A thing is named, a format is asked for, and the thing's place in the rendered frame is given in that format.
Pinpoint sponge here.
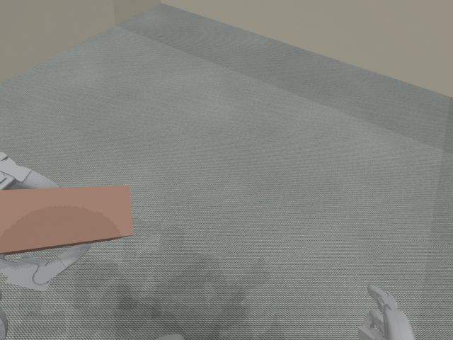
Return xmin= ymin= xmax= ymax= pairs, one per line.
xmin=0 ymin=186 xmax=133 ymax=255

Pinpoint left robot hand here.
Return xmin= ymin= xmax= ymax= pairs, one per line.
xmin=0 ymin=152 xmax=91 ymax=291

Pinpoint right robot hand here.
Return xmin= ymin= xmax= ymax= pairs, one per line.
xmin=358 ymin=284 xmax=415 ymax=340

